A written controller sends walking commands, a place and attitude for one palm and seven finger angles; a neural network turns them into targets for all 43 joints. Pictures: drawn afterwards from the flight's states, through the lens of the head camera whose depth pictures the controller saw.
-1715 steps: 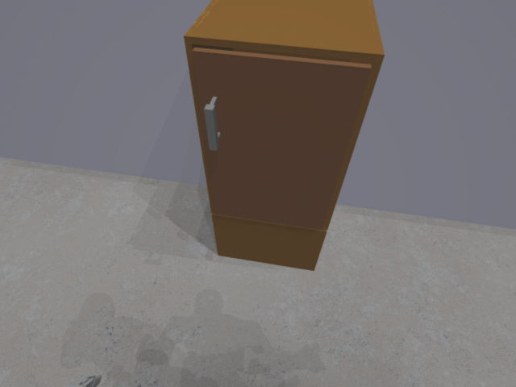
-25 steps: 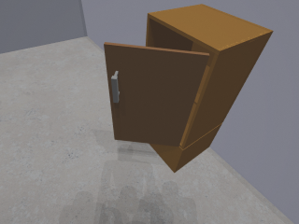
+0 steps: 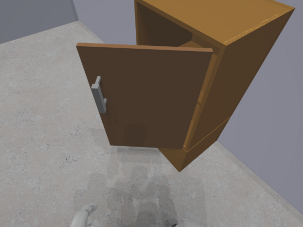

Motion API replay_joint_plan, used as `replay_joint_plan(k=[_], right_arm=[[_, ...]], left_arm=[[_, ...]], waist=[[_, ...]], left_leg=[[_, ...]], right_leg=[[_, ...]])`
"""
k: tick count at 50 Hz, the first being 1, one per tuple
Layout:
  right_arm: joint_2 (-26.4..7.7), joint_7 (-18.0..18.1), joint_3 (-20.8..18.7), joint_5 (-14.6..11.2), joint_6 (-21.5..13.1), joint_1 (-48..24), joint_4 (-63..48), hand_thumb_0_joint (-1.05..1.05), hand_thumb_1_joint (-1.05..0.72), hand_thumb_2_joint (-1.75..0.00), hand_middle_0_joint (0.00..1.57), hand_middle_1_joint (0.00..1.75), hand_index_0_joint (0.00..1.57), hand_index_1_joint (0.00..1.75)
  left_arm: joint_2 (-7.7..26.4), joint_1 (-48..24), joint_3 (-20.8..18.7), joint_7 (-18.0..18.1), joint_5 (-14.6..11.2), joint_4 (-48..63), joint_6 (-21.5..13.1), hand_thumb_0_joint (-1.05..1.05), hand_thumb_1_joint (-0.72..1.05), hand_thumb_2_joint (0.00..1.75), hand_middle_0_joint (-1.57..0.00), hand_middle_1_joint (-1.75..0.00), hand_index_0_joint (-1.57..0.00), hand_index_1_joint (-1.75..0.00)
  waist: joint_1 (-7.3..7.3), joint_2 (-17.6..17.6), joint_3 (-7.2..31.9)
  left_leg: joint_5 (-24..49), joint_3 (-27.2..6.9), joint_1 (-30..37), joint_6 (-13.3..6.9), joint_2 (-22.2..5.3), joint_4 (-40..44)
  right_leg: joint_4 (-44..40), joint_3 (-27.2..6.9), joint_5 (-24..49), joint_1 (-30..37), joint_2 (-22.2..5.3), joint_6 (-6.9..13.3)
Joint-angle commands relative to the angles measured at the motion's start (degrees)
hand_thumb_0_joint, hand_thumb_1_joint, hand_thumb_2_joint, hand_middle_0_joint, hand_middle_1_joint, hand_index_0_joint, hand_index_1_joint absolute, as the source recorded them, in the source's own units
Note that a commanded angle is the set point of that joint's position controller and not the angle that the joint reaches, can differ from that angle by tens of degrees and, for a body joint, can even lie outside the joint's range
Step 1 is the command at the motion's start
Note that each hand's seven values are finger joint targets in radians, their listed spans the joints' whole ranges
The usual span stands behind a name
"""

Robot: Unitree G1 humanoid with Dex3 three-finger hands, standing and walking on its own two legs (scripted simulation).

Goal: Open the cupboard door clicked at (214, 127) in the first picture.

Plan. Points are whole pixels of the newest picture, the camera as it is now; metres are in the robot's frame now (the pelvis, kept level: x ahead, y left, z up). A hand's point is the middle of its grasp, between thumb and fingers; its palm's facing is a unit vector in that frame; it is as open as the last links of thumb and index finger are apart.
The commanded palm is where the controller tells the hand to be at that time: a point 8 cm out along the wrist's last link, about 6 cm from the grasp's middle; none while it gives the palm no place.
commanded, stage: come to a stop and stand still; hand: left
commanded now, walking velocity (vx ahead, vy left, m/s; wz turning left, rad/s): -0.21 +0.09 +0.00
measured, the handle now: (100, 95) +0.53 +0.17 +0.01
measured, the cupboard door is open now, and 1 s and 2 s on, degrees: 48 48 48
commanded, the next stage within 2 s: look again from close up in 1.22 s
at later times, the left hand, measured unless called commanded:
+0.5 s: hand out of the picture -0.01 +0.22 -0.16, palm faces +0.01 -0.98 -0.21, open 7.4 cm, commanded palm none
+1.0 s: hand out of the picture +0.00 +0.17 -0.16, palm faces -0.04 -0.98 -0.22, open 7.4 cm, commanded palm none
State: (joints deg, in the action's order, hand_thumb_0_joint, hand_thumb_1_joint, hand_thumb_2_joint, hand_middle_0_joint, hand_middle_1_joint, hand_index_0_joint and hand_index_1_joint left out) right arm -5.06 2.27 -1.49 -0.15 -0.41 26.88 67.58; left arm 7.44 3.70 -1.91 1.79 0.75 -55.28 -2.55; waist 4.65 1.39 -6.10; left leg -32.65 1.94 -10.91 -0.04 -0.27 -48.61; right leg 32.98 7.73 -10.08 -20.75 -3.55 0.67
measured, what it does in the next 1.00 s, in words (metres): steps on the spot: left foot, then right foot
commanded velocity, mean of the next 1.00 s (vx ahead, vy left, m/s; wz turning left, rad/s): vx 0.00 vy -0.03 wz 0.00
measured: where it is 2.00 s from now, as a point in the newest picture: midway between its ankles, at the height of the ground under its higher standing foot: outside the picture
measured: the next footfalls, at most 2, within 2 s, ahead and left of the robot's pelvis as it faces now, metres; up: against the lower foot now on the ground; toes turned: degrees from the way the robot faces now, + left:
left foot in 0.16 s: +0.04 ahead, +0.12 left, +0.00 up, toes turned +3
right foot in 0.54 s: -0.03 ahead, -0.11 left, +0.00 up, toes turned -4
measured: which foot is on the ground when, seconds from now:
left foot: up 0.00-0.14, down 0.16-1.00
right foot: down 0.00-0.18, up 0.20-0.52, down 0.54-1.00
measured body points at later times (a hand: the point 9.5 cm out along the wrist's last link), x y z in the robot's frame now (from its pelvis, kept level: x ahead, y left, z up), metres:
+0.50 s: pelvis -0.01 +0.03 +0.02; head +0.02 +0.05 +0.47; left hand -0.01 +0.27 -0.14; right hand +0.04 -0.20 -0.12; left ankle +0.01 +0.12 -0.72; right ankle -0.06 -0.10 -0.70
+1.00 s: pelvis -0.02 -0.01 +0.01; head -0.02 -0.02 +0.46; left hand +0.00 +0.22 -0.14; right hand -0.04 -0.22 -0.15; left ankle +0.01 +0.12 -0.72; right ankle -0.07 -0.11 -0.72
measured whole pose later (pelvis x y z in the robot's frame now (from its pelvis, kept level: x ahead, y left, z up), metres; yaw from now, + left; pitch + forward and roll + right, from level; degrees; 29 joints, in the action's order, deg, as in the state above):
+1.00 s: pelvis -0.02 -0.01 +0.01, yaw -2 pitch -1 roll +1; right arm -8.2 0.3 1.0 0.6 -0.3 17.6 63.1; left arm 9.3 16.9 1.3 2.3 0.4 -61.0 -1.2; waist 1.2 0.5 -1.1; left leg -13.0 5.7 -14.3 0.6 -2.9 -28.4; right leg 28.9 2.9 -19.4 -8.7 0.1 1.6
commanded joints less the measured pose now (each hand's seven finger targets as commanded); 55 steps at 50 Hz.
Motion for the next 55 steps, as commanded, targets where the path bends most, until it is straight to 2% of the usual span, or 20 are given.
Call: replay_joint_plan(k=[1,6,7,9,10,11,12,15,19,21,24,26,27,28,29,32,35,38,39,55], right_arm=[[-2.9,0.3,-1.6,0.4,1.3,2.6,-3.9,0.00,-0.90,-0.90,0.20,0.30,0.20,0.30],[-3.5,-0.5,-2.3,0.8,1.4,3.7,-5.5,0.00,-0.90,-0.90,0.20,0.30,0.20,0.30],[-4.6,-0.5,-2.5,0.9,1.2,3.6,-5.9,0.00,-0.90,-0.90,0.20,0.30,0.20,0.30],[-12.0,-0.6,-3.7,2.3,0.2,-2.9,-10.8,0.00,-0.90,-0.90,0.20,0.30,0.20,0.30],[-12.3,-0.3,-3.6,2.4,-0.3,-6.4,-11.9,0.00,-0.90,-0.90,0.20,0.30,0.20,0.30],[-11.3,0.1,-3.0,2.3,-0.6,-10.5,-12.6,0.00,-0.90,-0.90,0.20,0.30,0.20,0.30],[-10.7,0.2,-2.4,2.2,-1.0,-13.2,-13.1,0.00,-0.90,-0.90,0.20,0.30,0.20,0.30],[-9.9,0.4,-2.1,1.7,-1.3,-11.9,-11.8,0.00,-0.90,-0.90,0.20,0.30,0.20,0.30],[-12.6,0.7,-2.6,1.8,-0.5,-7.6,-9.5,0.00,-0.90,-0.90,0.20,0.30,0.20,0.30],[-13.6,0.6,-2.7,1.7,-0.2,-8.1,-8.8,0.00,-0.90,-0.90,0.20,0.30,0.20,0.30],[-13.8,0.5,-2.5,1.2,0.0,-10.2,-8.1,0.00,-0.90,-0.90,0.20,0.30,0.20,0.30],[-11.1,0.2,-2.0,0.5,-0.4,-10.8,-7.5,0.00,-0.90,-0.90,0.20,0.30,0.20,0.30],[-13.3,-0.2,-1.6,0.0,-1.1,-15.4,-12.7,0.00,-0.90,-0.90,0.20,0.30,0.20,0.30],[-9.9,-1.3,-0.9,0.2,-0.2,-13.6,-13.3,0.00,-0.90,-0.90,0.20,0.30,0.20,0.30],[-11.0,-1.9,-0.9,0.7,0.2,-13.0,-12.8,0.00,-0.90,-0.90,0.20,0.30,0.20,0.30],[-10.5,-1.8,-0.3,1.0,-0.6,-10.4,-11.7,0.00,-0.90,-0.90,0.20,0.30,0.20,0.30],[-10.0,-1.5,0.2,1.0,-0.8,-10.7,-11.4,0.00,-0.90,-0.90,0.20,0.30,0.20,0.30],[-9.5,-1.7,0.5,1.1,-0.3,-10.0,-10.7,0.00,-0.90,-0.90,0.20,0.30,0.20,0.30],[-9.3,-1.7,0.6,1.1,-0.3,-9.6,-10.4,0.00,-0.90,-0.90,0.20,0.30,0.20,0.30],[-8.2,-0.9,1.3,0.8,-1.3,-8.5,-5.3,0.00,-0.90,-0.90,0.20,0.30,0.20,0.30]], left_arm=[[8.7,6.6,-2.7,1.6,0.7,0.9,2.0,0.00,0.90,0.90,-0.20,-0.30,-0.20,-0.30],[9.8,4.0,-3.3,0.8,0.8,2.6,4.0,0.00,0.90,0.90,-0.20,-0.30,-0.20,-0.30],[8.3,3.9,-3.2,0.4,0.5,3.4,4.6,0.00,0.90,0.90,-0.20,-0.30,-0.20,-0.30],[3.3,3.1,-2.5,0.2,0.1,5.8,5.8,0.00,0.90,0.90,-0.20,-0.30,-0.20,-0.30],[4.6,3.6,-2.5,0.4,0.7,5.7,5.9,0.00,0.90,0.90,-0.20,-0.30,-0.20,-0.30],[5.2,6.4,-2.9,-0.1,1.0,4.1,5.5,0.00,0.90,0.90,-0.20,-0.30,-0.20,-0.30],[4.6,10.1,-2.7,-0.5,1.0,2.4,5.0,0.00,0.90,0.90,-0.20,-0.30,-0.20,-0.30],[4.2,12.0,-1.6,-0.9,0.5,0.1,4.2,0.00,0.90,0.90,-0.20,-0.30,-0.20,-0.30],[4.8,10.3,-0.9,-0.7,0.3,-0.1,4.4,0.00,0.90,0.90,-0.20,-0.30,-0.20,-0.30],[5.1,11.3,-0.7,-0.7,0.1,-0.6,4.3,0.00,0.90,0.90,-0.20,-0.30,-0.20,-0.30],[5.1,16.3,-0.5,-0.5,0.1,-3.0,3.9,0.00,0.90,0.90,-0.20,-0.30,-0.20,-0.30],[7.0,18.6,-0.4,0.0,0.3,-4.8,2.9,0.00,0.90,0.90,-0.20,-0.30,-0.20,-0.30],[8.1,22.1,0.7,2.3,1.4,-4.6,2.1,0.00,0.90,0.90,-0.20,-0.30,-0.20,-0.30],[10.0,16.4,1.4,1.8,0.6,-2.2,1.2,0.00,0.90,0.90,-0.20,-0.30,-0.20,-0.30],[9.5,15.3,1.5,1.3,0.5,-1.4,0.8,0.00,0.90,0.90,-0.20,-0.30,-0.20,-0.30],[8.5,15.9,1.6,1.1,0.2,-1.8,0.2,0.00,0.90,0.90,-0.20,-0.30,-0.20,-0.30],[7.6,17.3,1.9,1.0,0.3,-2.6,0.4,0.00,0.90,0.90,-0.20,-0.30,-0.20,-0.30],[7.7,16.5,2.1,0.8,0.1,-2.8,0.7,0.00,0.90,0.90,-0.20,-0.30,-0.20,-0.30],[7.7,16.3,2.1,0.8,0.1,-2.8,0.7,0.00,0.90,0.90,-0.20,-0.30,-0.20,-0.30],[8.4,17.4,1.7,0.8,0.0,-5.1,0.4,0.00,0.90,0.90,-0.20,-0.30,-0.20,-0.30]], waist=[[-3.03,-9.2,7.9],[-1.24,-9.6,7.0],[-1.05,-5.6,5.1],[-1.09,17.7,-0.2],[-2.23,13.9,-0.6],[-4.71,5.7,0.3],[-6.17,2.9,2.3],[-4.50,4.8,5.4],[-1.74,4.5,6.5],[-1.91,5.9,7.3],[-3.93,4.6,8.6],[-4.09,-0.1,8.2],[-5.83,-2.4,5.5],[-2.79,-4.8,5.7],[-2.36,-4.9,6.6],[-2.65,1.2,7.3],[-3.85,-0.6,3.7],[-3.61,-4.7,-0.3],[-3.52,-3.9,-0.7],[-4.85,-2.9,3.5]], left_leg=[[-0.7,-1.6,-7.6,1.3,-3.9,-6.1],[14.1,3.5,1.4,1.8,-2.0,10.4],[15.8,1.2,2.9,1.1,-3.1,17.9],[7.2,-23.3,-13.4,-7.2,-20.6,40.0],[8.8,-24.3,-17.1,-9.4,-21.7,41.4],[10.1,-19.5,-15.7,-9.2,-18.7,39.5],[13.9,-14.7,-10.6,-8.6,-16.1,37.0],[32.1,-7.6,2.8,-8.5,-14.3,33.3],[46.2,-9.4,10.2,-9.8,-17.4,31.1],[51.6,-9.2,10.8,-10.0,-17.6,29.4],[47.6,-7.1,7.1,-7.7,-14.8,27.0],[39.3,-3.6,1.8,-3.1,-9.6,23.0],[39.4,-0.6,3.1,-1.1,-8.6,14.8],[17.7,-0.4,-0.3,-0.4,-5.2,18.1],[18.1,0.1,-0.5,-0.7,-4.8,17.9],[26.4,-1.8,0.3,-2.0,-6.4,20.3],[24.5,-2.1,-2.6,-2.4,-6.5,21.9],[17.4,-0.8,-3.6,-1.5,-5.1,22.9],[17.3,-0.9,-3.5,-1.4,-4.9,23.4],[27.3,0.0,-0.3,-1.2,-6.1,24.3]], right_leg=[[-10.6,-13.8,32.3,5.8,-18.1,12.8],[-10.2,-12.1,1.6,-5.2,-12.6,6.7],[-7.0,-10.9,-8.2,-9.0,-9.4,4.4],[14.0,-4.2,-18.4,-7.9,2.6,-1.7],[21.9,-10.1,-17.4,-5.8,1.5,-1.0],[25.7,-11.7,-13.0,-5.1,1.2,-0.8],[26.1,-10.9,-10.6,-5.8,1.3,-1.3],[17.7,-8.5,-10.6,-6.1,1.0,-2.6],[9.3,-7.1,-15.7,-3.1,0.9,-2.4],[5.1,-6.7,-16.5,-0.5,1.1,-1.9],[-6.2,-5.5,-7.2,7.8,1.4,-1.3],[-13.7,-10.3,8.9,14.2,-2.4,0.5],[-14.1,-12.5,19.8,7.2,-4.1,-0.4],[-15.4,-13.2,-2.3,4.9,-5.1,1.5],[-13.5,-13.2,-6.2,4.6,-2.9,2.5],[-8.9,-10.4,-0.5,5.9,-1.6,2.4],[-9.6,-10.3,-2.2,5.9,-1.1,2.1],[-12.6,-11.8,-11.1,2.3,-1.7,2.5],[-12.9,-12.0,-12.3,1.8,-1.7,2.5],[-11.8,-11.0,6.7,9.1,-2.3,1.7]])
